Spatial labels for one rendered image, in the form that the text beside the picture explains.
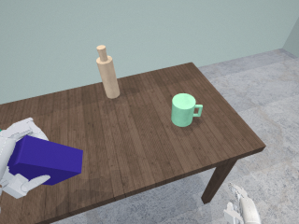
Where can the robot right hand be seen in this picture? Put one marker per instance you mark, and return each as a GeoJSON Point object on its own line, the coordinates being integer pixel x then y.
{"type": "Point", "coordinates": [243, 211]}

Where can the sponge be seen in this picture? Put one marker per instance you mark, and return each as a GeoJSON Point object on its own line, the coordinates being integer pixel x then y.
{"type": "Point", "coordinates": [33, 157]}

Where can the robot left hand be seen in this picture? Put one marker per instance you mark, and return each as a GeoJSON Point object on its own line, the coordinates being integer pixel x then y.
{"type": "Point", "coordinates": [18, 185]}

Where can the table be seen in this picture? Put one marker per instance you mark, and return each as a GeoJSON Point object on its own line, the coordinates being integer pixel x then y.
{"type": "Point", "coordinates": [130, 144]}

